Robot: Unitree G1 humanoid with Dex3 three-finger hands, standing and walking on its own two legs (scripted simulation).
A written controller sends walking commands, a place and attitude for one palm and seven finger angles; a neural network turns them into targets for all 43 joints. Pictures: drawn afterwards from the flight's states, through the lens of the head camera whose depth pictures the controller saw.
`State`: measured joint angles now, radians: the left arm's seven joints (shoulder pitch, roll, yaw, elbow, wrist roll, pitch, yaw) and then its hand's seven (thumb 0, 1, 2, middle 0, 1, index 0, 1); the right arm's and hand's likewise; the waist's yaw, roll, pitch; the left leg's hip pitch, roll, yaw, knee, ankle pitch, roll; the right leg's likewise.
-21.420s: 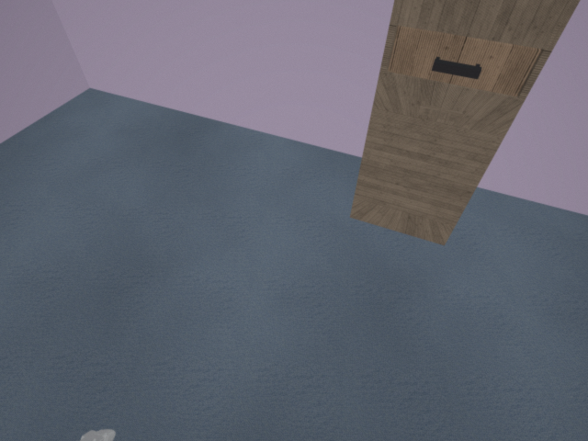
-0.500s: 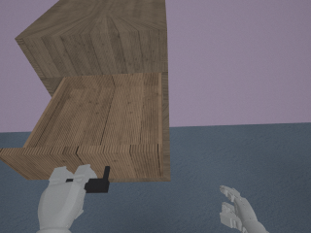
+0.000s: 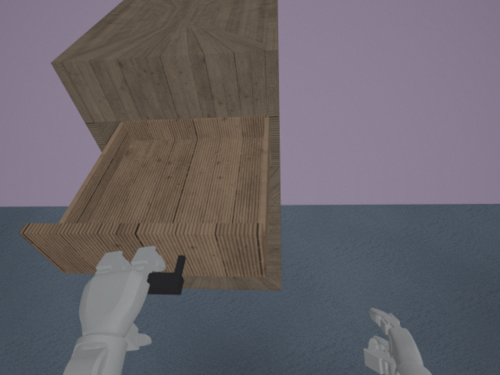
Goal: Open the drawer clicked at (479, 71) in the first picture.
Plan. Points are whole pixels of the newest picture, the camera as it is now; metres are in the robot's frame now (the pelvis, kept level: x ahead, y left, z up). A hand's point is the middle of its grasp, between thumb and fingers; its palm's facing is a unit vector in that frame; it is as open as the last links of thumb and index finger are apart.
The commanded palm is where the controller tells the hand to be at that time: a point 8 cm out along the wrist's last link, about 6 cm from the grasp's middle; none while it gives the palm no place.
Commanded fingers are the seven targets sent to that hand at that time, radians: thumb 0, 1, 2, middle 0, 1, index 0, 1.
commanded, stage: open the thumb to release the handle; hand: left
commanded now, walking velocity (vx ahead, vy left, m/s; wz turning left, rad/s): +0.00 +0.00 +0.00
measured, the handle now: (144, 271) +0.26 +0.21 +0.04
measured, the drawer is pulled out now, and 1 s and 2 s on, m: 0.30 0.30 0.30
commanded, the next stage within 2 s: lift the hand off the handle in 0.02 s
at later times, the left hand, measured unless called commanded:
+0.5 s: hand (135, 303) +0.22 +0.21 +0.02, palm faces +0.06 -0.13 -0.99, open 13.6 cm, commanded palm +0.20 +0.22 +0.09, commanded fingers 0.00 -0.50 0.30 -0.30 -1.20 -0.30 -1.20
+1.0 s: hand (114, 283) +0.22 +0.22 +0.09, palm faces +0.10 -0.17 -0.98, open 13.5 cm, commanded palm +0.19 +0.22 +0.16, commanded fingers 0.00 -0.50 0.30 -0.30 -1.20 -0.30 -1.20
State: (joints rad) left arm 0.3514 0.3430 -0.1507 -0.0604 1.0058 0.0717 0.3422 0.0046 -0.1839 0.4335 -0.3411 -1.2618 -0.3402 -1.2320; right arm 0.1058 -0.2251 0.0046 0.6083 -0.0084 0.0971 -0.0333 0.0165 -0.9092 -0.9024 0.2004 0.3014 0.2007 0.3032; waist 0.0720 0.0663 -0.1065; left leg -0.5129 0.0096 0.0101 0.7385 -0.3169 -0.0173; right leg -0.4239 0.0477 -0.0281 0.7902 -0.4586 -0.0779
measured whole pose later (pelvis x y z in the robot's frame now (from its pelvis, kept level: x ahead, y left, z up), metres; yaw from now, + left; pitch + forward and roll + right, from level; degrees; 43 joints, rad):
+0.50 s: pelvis +0.00 +0.01 +0.00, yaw +1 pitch +5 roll +1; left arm 0.30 0.34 -0.20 -0.05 1.03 0.08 0.36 0.00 -0.49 0.30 -0.35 -1.23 -0.35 -1.25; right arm 0.10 -0.22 0.00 0.63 -0.01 0.11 -0.03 0.02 -0.91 -0.90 0.20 0.30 0.20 0.30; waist 0.09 0.07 -0.10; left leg -0.53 0.00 0.00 0.75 -0.32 -0.01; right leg -0.43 0.04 -0.04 0.79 -0.46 -0.06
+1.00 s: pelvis +0.00 +0.02 +0.02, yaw +0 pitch +1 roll +1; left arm 0.32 0.38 -0.17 -0.26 0.95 0.15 0.19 0.00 -0.49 0.30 -0.33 -1.20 -0.38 -1.23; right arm 0.08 -0.24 0.01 0.61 0.00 0.10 -0.01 0.02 -0.91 -0.90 0.20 0.30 0.20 0.30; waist 0.10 0.09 -0.07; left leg -0.37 -0.01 0.01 0.63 -0.27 0.01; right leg -0.27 0.03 -0.02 0.65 -0.40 -0.05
